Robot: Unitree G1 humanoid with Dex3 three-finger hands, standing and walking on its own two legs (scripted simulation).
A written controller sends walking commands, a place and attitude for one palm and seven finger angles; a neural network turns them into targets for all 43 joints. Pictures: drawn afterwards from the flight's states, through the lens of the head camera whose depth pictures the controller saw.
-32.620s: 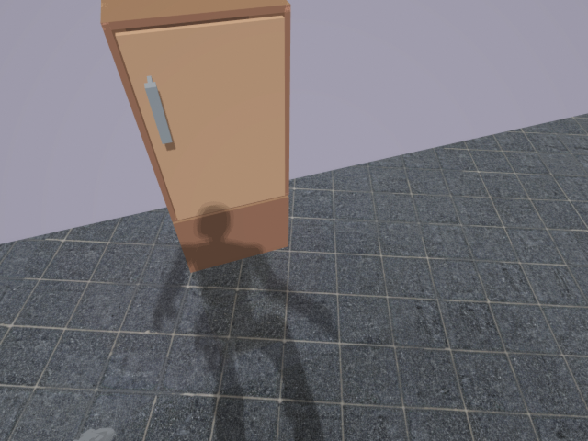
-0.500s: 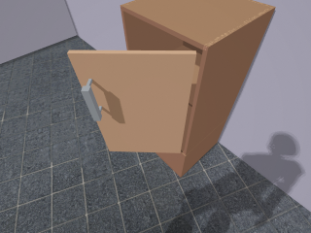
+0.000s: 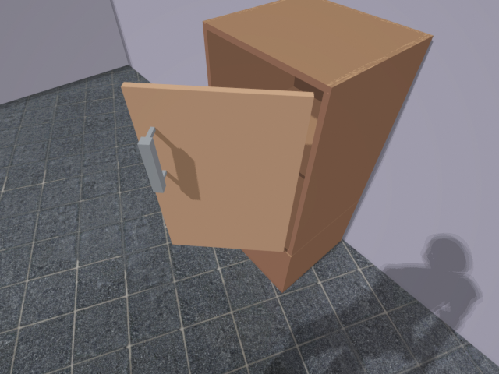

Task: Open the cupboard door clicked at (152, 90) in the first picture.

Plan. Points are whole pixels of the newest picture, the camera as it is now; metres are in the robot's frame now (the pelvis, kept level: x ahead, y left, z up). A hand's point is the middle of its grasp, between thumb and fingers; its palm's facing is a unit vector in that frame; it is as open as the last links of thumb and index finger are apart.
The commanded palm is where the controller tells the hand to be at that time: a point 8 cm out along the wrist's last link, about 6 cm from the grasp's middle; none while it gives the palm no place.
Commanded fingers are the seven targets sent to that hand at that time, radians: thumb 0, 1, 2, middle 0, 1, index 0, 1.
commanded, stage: come to a stop and stand still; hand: left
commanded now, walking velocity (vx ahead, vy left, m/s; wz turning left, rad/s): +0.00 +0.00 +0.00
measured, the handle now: (155, 160) +0.55 +0.26 -0.01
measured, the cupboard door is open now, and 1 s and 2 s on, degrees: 45 45 45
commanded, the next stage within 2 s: look again from close up in 0.66 s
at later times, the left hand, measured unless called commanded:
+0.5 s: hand out of the picture -0.04 +0.21 -0.18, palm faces +0.03 -0.98 -0.17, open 7.4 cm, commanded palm none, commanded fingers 0.00 0.90 0.90 -0.20 -0.30 -0.20 -0.30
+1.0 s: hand out of the picture -0.05 +0.19 -0.18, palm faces +0.02 -0.99 -0.14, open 7.4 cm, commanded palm none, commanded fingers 0.00 0.90 0.90 -0.20 -0.30 -0.20 -0.30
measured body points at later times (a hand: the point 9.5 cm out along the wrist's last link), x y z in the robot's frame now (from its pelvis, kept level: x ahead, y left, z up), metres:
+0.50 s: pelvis -0.03 +0.05 +0.00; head -0.04 +0.05 +0.45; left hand -0.04 +0.26 -0.16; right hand -0.04 -0.16 -0.16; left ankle -0.03 +0.13 -0.74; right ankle +0.01 -0.08 -0.74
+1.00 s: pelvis -0.03 +0.04 +0.00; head -0.03 +0.05 +0.45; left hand -0.05 +0.24 -0.16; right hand -0.04 -0.16 -0.16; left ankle -0.03 +0.13 -0.74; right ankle +0.01 -0.08 -0.74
